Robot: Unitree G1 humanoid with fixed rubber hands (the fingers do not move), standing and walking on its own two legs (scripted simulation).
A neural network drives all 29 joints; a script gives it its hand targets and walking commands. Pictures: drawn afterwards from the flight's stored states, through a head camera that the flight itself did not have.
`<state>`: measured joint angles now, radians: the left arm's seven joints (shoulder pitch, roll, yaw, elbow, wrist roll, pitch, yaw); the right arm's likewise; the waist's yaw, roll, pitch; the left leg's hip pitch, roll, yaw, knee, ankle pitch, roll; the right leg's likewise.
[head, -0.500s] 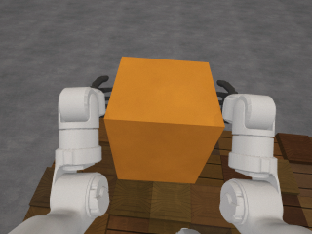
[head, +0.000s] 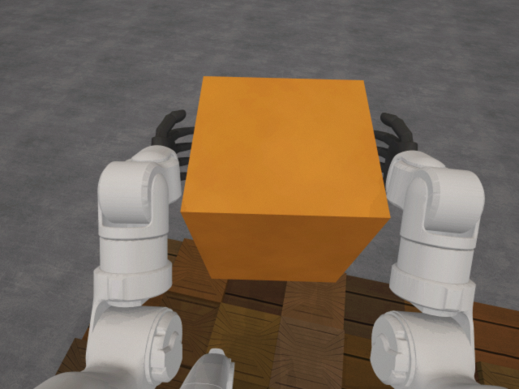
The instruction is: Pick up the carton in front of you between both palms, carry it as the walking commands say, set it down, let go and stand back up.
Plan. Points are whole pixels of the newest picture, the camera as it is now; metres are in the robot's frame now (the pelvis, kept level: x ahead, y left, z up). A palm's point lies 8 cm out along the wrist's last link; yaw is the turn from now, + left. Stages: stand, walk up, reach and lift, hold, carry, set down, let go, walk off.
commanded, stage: carry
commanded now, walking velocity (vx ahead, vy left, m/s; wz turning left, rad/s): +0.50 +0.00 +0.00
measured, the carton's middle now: (277, 192) +0.39 +0.02 +0.09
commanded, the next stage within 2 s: none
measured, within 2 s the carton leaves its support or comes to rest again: neither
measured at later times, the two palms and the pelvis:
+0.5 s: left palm (200, 27) +0.72 +0.20 +0.16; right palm (354, 39) +0.71 -0.10 +0.17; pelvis +0.33 +0.06 +0.00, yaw +1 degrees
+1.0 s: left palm (228, 15) +1.03 +0.20 +0.05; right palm (334, 20) +1.04 -0.10 +0.05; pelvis +0.67 +0.04 -0.05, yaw +0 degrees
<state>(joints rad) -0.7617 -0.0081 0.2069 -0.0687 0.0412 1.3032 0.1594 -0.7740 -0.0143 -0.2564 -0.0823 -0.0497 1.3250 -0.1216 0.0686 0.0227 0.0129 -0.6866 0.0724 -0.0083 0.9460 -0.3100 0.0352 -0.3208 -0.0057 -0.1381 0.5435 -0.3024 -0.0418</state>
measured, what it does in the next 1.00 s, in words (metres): walks ahead: left foot, then right foot 0.04 m lower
